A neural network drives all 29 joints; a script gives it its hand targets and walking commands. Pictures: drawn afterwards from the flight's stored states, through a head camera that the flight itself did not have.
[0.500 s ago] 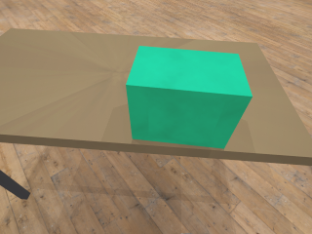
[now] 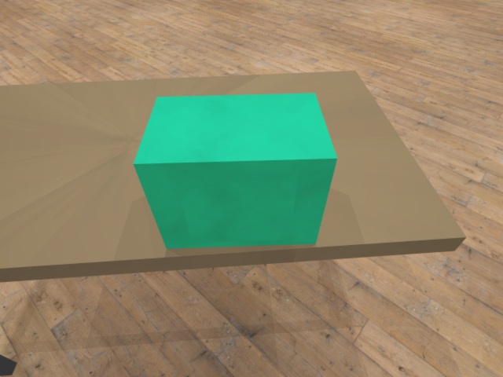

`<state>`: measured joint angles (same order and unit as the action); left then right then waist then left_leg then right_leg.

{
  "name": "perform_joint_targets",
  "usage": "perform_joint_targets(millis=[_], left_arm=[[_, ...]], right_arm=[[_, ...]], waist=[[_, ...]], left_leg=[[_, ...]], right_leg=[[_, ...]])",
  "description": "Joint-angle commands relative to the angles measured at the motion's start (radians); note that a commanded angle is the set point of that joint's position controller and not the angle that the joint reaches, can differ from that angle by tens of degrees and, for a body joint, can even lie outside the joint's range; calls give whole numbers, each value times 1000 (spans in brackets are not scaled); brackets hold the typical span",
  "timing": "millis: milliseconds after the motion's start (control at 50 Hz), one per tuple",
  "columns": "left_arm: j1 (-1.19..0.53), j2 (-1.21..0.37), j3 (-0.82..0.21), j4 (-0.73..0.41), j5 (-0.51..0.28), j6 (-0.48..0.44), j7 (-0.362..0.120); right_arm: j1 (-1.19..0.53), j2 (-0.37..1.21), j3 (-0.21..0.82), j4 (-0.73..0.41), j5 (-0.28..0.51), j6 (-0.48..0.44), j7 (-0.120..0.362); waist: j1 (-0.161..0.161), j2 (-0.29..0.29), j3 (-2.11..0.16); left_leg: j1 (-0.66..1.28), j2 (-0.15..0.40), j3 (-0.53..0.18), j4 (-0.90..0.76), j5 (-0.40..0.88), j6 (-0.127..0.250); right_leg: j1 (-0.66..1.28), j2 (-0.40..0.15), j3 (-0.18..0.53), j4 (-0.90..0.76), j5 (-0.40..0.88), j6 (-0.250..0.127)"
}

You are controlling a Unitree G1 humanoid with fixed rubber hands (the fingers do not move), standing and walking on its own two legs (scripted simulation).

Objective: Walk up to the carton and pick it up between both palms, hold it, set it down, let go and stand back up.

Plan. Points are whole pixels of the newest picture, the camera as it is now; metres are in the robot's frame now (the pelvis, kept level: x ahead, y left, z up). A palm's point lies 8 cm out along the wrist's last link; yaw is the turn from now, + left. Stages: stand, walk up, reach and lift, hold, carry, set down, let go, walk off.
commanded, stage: walk up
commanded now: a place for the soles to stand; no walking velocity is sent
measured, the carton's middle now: (238, 172) +0.46 +0.05 +0.09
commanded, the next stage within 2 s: reach and lift in 1.20 s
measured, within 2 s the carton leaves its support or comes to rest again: neither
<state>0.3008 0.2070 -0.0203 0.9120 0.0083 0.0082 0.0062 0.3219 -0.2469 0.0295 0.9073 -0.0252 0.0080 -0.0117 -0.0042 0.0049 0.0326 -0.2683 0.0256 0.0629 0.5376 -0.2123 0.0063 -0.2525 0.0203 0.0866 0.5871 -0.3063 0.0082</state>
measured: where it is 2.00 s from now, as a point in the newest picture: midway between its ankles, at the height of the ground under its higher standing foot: outside the picture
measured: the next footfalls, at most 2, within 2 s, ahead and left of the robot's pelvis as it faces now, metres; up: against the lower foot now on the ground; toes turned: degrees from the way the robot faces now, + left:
none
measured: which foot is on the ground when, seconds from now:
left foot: down 0.00-1.00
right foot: down 0.00-1.00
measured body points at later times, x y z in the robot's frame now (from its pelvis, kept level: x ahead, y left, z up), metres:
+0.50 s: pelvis +0.02 +0.01 +0.01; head +0.02 +0.01 +0.46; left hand +0.07 +0.26 -0.14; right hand +0.06 -0.24 -0.14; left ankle +0.03 +0.12 -0.73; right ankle +0.01 -0.13 -0.73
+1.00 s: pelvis +0.02 +0.01 +0.01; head +0.03 +0.01 +0.46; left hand +0.06 +0.26 -0.14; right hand +0.03 -0.26 -0.14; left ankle +0.03 +0.12 -0.73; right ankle +0.01 -0.13 -0.73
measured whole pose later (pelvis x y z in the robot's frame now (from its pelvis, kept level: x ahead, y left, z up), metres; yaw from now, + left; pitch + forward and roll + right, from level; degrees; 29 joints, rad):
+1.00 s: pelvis +0.02 +0.01 +0.01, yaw -2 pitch -1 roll +1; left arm 0.26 0.25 -0.07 1.04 0.01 -0.02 0.03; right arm 0.25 -0.27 0.04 1.09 -0.01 0.02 -0.01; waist 0.00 0.00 0.03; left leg -0.20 0.01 0.10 0.44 -0.22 0.01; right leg -0.20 0.00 0.12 0.48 -0.27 0.02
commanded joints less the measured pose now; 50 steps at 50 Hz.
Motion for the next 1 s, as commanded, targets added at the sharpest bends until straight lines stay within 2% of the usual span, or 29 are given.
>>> perform_joint_targets(millis=[0, 40, 100, 160, 340, 700, 720, 760, 820, 980], left_arm=[[32, 89, 2, -27, 5, -17, 6], [22, 126, 5, -2, -1, -25, 6], [5, 141, 0, 14, -2, -41, 9], [-27, 139, -7, 24, -3, -42, 15], [-45, 152, -18, 71, -6, -33, 20], [-39, 166, -27, 121, -7, -35, 23], [-33, 170, -24, 103, 3, -40, 24], [-45, 180, -20, 99, 1, -41, 25], [-31, 174, -20, 95, -1, -41, 26], [-14, 173, -21, 85, 0, -39, 28]], right_arm=[[-12, -151, -33, -11, 45, -9, -2], [-5, -125, -25, -2, 30, -11, 0], [8, -117, -23, 16, 23, -24, 4], [-14, -114, -26, 25, 23, -27, 4], [-44, -122, -25, 66, 25, -17, -1], [-37, -125, -14, 133, 24, -15, -5], [-41, -156, -24, 138, 20, -10, -7], [-32, -137, -19, 143, 20, -7, -8], [-35, -140, -18, 147, 20, -5, -9], [-36, -150, -16, 152, 19, 0, -9]], waist=[[29, 41, 58], [13, 41, 76], [3, 18, -24], [-1, -2, -57], [-2, -17, -12], [-3, -17, 1], [6, 1, 5], [-4, -22, 3], [-1, -31, 2], [1, -29, 2]], left_leg=[[-59, 150, -212, -237, -193, 74], [1, 107, -159, -216, -99, 51], [116, 97, -130, -165, 97, 52], [152, 99, -117, -148, 168, 56], [140, 92, -109, -178, 97, 51], [147, 84, -104, -192, 38, 41], [151, 75, -84, -180, 19, 40], [146, 76, -83, -179, 12, 39], [151, 79, -79, -177, 3, 39], [156, 87, -69, -179, 2, 41]], right_leg=[[-1, -56, 71, -133, 22, -52], [-44, -72, 80, -142, 99, -50], [-25, -92, 77, -141, 194, -47], [-10, -94, 68, -143, 230, -42], [-24, -95, 68, -168, 195, -39], [-30, -96, 71, -201, 156, -39], [-39, -102, 85, -200, 172, -46], [-40, -103, 88, -199, 179, -49], [-50, -100, 94, -196, 177, -48], [-61, -91, 103, -179, 193, -47]])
